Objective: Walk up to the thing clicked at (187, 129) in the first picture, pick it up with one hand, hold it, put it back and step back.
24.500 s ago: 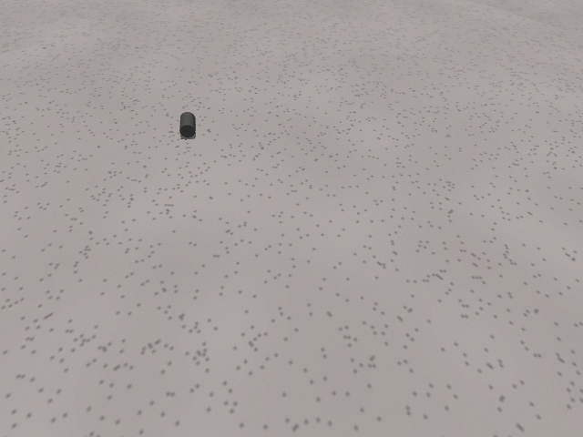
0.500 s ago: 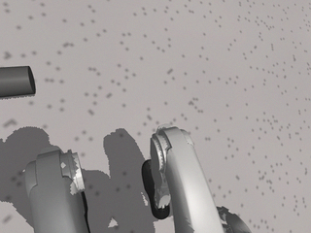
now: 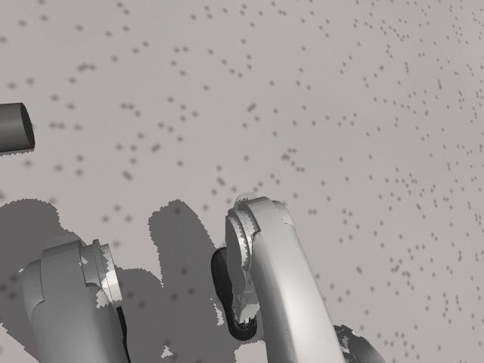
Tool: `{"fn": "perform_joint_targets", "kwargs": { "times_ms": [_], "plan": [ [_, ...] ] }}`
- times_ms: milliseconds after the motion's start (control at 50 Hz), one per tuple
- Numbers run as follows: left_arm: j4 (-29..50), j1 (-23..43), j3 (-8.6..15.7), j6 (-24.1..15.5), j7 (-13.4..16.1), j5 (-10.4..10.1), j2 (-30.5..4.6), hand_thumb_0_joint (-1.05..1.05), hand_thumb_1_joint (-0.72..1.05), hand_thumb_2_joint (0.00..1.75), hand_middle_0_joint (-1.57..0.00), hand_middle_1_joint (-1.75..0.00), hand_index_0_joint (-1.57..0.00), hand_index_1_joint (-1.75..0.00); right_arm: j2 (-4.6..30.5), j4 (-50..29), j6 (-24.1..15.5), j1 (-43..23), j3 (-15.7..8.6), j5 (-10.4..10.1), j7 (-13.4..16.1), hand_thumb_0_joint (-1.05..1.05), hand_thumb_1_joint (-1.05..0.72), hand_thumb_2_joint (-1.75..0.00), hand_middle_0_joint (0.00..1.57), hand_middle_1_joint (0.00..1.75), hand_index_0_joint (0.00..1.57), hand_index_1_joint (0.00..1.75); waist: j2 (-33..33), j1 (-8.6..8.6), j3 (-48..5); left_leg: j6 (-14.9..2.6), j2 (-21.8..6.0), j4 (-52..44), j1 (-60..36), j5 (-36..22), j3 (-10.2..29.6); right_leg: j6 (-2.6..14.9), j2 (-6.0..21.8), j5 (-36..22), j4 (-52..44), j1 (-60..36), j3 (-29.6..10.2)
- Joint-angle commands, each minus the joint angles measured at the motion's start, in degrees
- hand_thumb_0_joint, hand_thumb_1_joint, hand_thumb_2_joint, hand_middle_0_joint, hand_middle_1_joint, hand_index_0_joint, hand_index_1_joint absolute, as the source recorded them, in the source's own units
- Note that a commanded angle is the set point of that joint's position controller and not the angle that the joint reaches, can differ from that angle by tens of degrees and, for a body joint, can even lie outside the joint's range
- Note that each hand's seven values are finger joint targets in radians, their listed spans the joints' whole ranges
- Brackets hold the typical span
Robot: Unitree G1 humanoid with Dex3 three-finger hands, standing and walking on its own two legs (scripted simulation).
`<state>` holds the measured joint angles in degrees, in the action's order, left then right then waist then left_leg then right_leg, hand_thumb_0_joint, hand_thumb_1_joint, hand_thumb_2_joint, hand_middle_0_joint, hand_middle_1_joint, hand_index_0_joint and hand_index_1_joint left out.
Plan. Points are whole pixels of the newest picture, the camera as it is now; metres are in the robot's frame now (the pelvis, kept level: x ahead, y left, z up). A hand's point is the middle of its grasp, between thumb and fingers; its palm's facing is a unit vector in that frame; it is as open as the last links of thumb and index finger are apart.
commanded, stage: approach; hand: left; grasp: from above
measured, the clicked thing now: out of the picture +0.51 +0.31 -0.28
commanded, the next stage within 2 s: close in in 0.40 s
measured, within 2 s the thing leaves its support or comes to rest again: neither
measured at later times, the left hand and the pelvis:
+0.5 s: hand out of the picture +0.48 +0.32 -0.16, palm faces -0.45 -0.06 -0.89, open 14.0 cm; pelvis +0.00 +0.00 +0.00, yaw +1 degrees
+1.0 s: hand out of the picture +0.48 +0.31 -0.20, palm faces -0.50 -0.07 -0.87, open 13.6 cm; pelvis +0.00 +0.00 -0.01, yaw -1 degrees
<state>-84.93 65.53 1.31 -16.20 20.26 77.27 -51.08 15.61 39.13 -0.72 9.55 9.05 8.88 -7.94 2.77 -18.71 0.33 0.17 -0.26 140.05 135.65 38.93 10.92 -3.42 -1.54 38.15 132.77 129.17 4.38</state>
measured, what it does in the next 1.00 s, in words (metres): stands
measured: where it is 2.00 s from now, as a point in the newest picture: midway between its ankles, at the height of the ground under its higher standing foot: (179, 332)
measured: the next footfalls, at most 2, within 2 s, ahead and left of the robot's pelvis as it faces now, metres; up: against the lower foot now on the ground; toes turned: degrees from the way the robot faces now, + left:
none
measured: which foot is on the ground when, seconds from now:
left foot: down 0.00-1.00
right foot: down 0.00-1.00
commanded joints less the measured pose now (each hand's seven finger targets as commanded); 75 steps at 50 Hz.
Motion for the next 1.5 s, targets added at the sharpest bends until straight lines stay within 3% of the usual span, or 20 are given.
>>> {"fn": "perform_joint_targets", "kwargs": {
  "times_ms": [0,60,140,220,300,320,340,420,540,620,760,940,960,1140,1180,1260,1280,1340,1420,1480],
  "plan": [
    [6.9,18.8,4.7,4.6,4.1,-0.2,-15.6,0.00,-0.54,1.02,-0.08,-0.99,-0.08,-1.00,16.5,-0.4,0.5,13.5,-5.0,0.1,0.8,0.00,-0.89,-0.89,0.20,0.30,0.20,0.30,-30.5,0.52,-41.7,-0.62,0.1,-15.9,-37.4,-15.1,-7.0,5.52,-1.3,-16.6,-10.9,-16.8,6.4],
    [5.0,15.6,4.7,7.8,3.0,-1.4,-15.3,0.00,-0.55,1.02,-0.07,-1.00,-0.07,-1.00,16.4,-1.7,0.9,12.1,-4.7,-0.8,0.6,0.00,-0.89,-0.89,0.20,0.30,0.20,0.30,-28.7,1.31,-41.9,-1.05,0.0,-16.3,-36.7,-16.0,-6.9,5.61,-1.5,-17.1,-11.0,-17.2,6.1],
    [3.0,10.8,3.4,10.3,-0.8,-4.7,-13.6,0.00,-0.55,1.03,-0.08,-1.00,-0.07,-1.00,16.1,-2.5,1.5,12.2,-4.1,-1.7,0.5,0.00,-0.89,-0.89,0.20,0.30,0.20,0.30,-19.1,0.14,-37.9,-2.72,0.2,-15.4,-27.8,-13.0,-7.3,4.66,-1.8,-15.7,-13.1,-22.6,5.0],
    [6.7,11.7,3.6,7.9,-5.4,-7.7,-15.0,0.00,-0.56,1.05,-0.09,-1.02,-0.08,-1.02,16.9,-2.4,1.3,11.9,-3.8,-1.7,1.0,0.00,-0.90,-0.89,0.20,0.30,0.20,0.30,-16.4,-0.40,-35.8,-2.80,0.1,-14.9,-24.7,-9.7,-6.8,4.69,-1.6,-12.0,-13.9,-23.4,5.0],
    [14.7,16.3,5.1,2.7,-7.0,-7.5,-16.9,0.00,-0.54,1.07,-0.10,-1.04,-0.10,-1.05,17.5,-2.2,1.3,13.6,-4.1,-0.8,1.3,0.00,-0.90,-0.89,0.20,0.30,0.20,0.30,-20.3,-1.11,-37.0,-1.47,0.2,-13.5,-28.1,-9.9,-6.6,5.32,-1.6,-10.7,-14.1,-22.5,5.6],
    [17.2,16.3,7.1,1.4,-6.6,-7.1,-18.6,0.00,-0.54,1.05,-0.09,-1.04,-0.09,-1.04,18.0,-3.4,1.3,13.2,-4.7,-0.6,1.4,0.00,-0.90,-0.89,0.20,0.30,0.20,0.30,-21.8,-1.13,-38.2,-1.03,-0.1,-13.6,-30.6,-10.6,-6.3,5.45,-1.6,-10.9,-13.9,-22.3,6.0],
    [18.2,15.9,4.2,0.2,-6.7,-7.2,-14.4,0.00,-0.55,1.01,-0.08,-1.03,-0.08,-1.02,16.9,-2.6,1.4,14.2,-4.4,-0.4,1.2,0.00,-0.90,-0.89,0.20,0.30,0.20,0.30,-23.9,-1.24,-38.9,-0.74,-0.1,-13.6,-31.8,-10.0,-6.6,5.52,-1.7,-10.5,-13.8,-21.9,5.7],
    [21.8,17.7,3.1,-1.9,-4.2,-6.2,-13.3,0.00,-0.55,0.99,-0.06,-1.02,-0.07,-1.00,17.0,-1.8,1.6,13.8,-5.8,-0.2,1.4,0.00,-0.90,-0.89,0.20,0.30,0.20,0.30,-27.9,-0.60,-41.8,-0.11,-0.2,-14.9,-36.5,-8.4,-6.4,5.52,-1.7,-9.8,-13.6,-18.7,6.4],
    [8.3,16.0,0.5,1.2,-0.3,-3.4,-9.6,0.00,-0.53,1.10,-0.09,-1.03,-0.08,-1.03,16.4,-0.4,1.5,13.2,-4.8,-0.4,1.1,0.00,-0.89,-0.89,0.20,0.30,0.20,0.30,-24.4,-1.85,-34.6,-0.93,0.0,-15.4,-32.7,-9.4,-5.9,5.31,-1.6,-11.9,-12.5,-14.9,7.4],
    [5.0,15.0,0.5,3.1,0.4,-2.3,-10.8,0.00,-0.49,1.07,-0.08,-1.05,-0.10,-1.04,16.8,-0.7,1.5,12.5,-4.2,-0.5,1.1,0.00,-0.89,-0.89,0.20,0.30,0.20,0.30,-24.6,-0.36,-35.8,-0.95,0.1,-16.1,-33.8,-12.9,-5.7,5.48,-1.4,-14.4,-11.5,-15.3,7.3],
    [6.1,18.4,2.2,3.4,1.0,-2.8,-13.4,0.00,-0.48,1.04,-0.08,-1.08,-0.10,-1.05,17.0,-2.0,0.9,12.4,-3.7,-0.4,1.0,0.00,-0.89,-0.89,0.20,0.30,0.20,0.30,-25.3,-1.84,-38.5,-1.11,0.1,-15.2,-34.0,-13.3,-5.5,5.20,-1.5,-15.3,-10.9,-17.4,7.0],
    [0.7,17.4,2.2,0.8,2.5,-1.9,-14.8,0.00,-0.48,1.09,-0.09,-1.06,-0.09,-1.06,17.5,-1.7,-1.1,12.7,-1.9,0.8,0.9,0.00,-0.89,-0.89,0.20,0.30,0.20,0.30,-23.0,-4.27,-32.6,-1.40,-0.1,-13.7,-29.7,-8.0,-5.3,5.08,-1.9,-10.8,-11.2,-16.6,7.4],
    [0.6,17.1,2.5,0.5,2.9,-1.9,-15.9,0.00,-0.49,1.10,-0.09,-1.07,-0.09,-1.07,17.5,-1.6,-1.3,12.5,-1.7,0.9,1.0,0.00,-0.89,-0.90,0.20,0.30,0.20,0.30,-23.7,-3.51,-33.3,-1.38,-0.2,-13.4,-30.3,-8.0,-5.4,5.03,-1.9,-10.7,-11.3,-16.7,7.3],
    [0.2,16.9,4.3,-0.8,7.8,-0.3,-19.4,0.00,-0.47,1.09,-0.09,-1.06,-0.10,-1.06,19.0,-1.1,-3.4,12.8,-0.1,2.4,0.8,0.00,-0.89,-0.90,0.20,0.30,0.20,0.30,-26.3,-5.21,-33.6,-1.05,-0.8,-11.6,-32.6,-12.0,-4.5,4.67,-2.4,-14.6,-9.4,-18.4,8.7],
    [0.1,16.3,5.1,-0.5,9.0,0.2,-21.0,0.00,-0.47,1.10,-0.10,-1.07,-0.10,-1.07,19.1,-1.2,-3.7,12.2,0.0,2.4,0.7,0.00,-0.90,-0.90,0.20,0.30,0.20,0.30,-28.9,-4.27,-35.2,-0.72,-1.1,-11.6,-34.2,-13.5,-4.3,4.94,-2.6,-15.5,-8.6,-18.2,8.8],
    [-1.5,15.8,4.4,1.2,10.3,0.4,-19.3,0.00,-0.47,1.04,-0.08,-1.05,-0.09,-1.04,19.4,-1.7,-4.7,11.4,0.3,3.1,0.0,0.00,-0.90,-0.90,0.20,0.30,0.20,0.30,-28.4,-5.69,-32.9,-0.74,-1.4,-10.6,-33.8,-14.1,-4.0,4.79,-2.8,-16.6,-8.0,-17.4,9.4],
    [-0.6,15.9,4.8,1.6,10.6,0.5,-20.8,0.00,-0.49,1.05,-0.08,-1.04,-0.09,-1.04,19.6,-1.3,-4.7,11.5,0.2,2.7,0.0,0.00,-0.90,-0.90,0.20,0.30,0.20,0.30,-29.4,-4.46,-33.3,-0.67,-1.2,-11.1,-32.8,-13.8,-4.2,4.95,-2.8,-16.4,-8.3,-17.9,9.2],
    [-3.7,14.0,3.8,3.1,10.5,-0.6,-18.2,0.00,-0.49,1.05,-0.08,-1.04,-0.08,-1.03,19.6,-1.6,-5.3,10.9,0.3,2.9,-0.5,0.00,-0.90,-0.90,0.20,0.30,0.20,0.30,-29.2,-5.08,-30.7,-0.54,-1.4,-11.1,-32.5,-13.1,-4.2,5.02,-2.8,-15.7,-8.0,-16.6,9.3],
    [-2.4,13.2,7.1,4.2,9.5,-1.3,-21.8,0.00,-0.51,1.03,-0.07,-1.00,-0.07,-1.00,21.2,-2.3,-5.9,11.6,-0.3,2.9,-0.8,0.00,-0.90,-0.90,0.20,0.30,0.20,0.30,-28.6,-5.34,-31.1,-0.37,-1.4,-10.5,-33.0,-15.5,-3.7,4.99,-2.6,-17.0,-7.9,-18.2,9.5],
    [-3.2,12.6,7.7,4.1,8.2,-1.7,-21.5,0.00,-0.50,1.02,-0.07,-1.02,-0.08,-1.01,21.8,-3.2,-5.8,11.7,-0.1,3.2,-1.0,0.00,-0.90,-0.90,0.20,0.30,0.20,0.30,-25.7,-6.33,-28.6,-0.66,-1.2,-9.6,-29.8,-14.0,-3.8,5.10,-2.6,-15.9,-8.6,-18.8,9.5]
  ]
}}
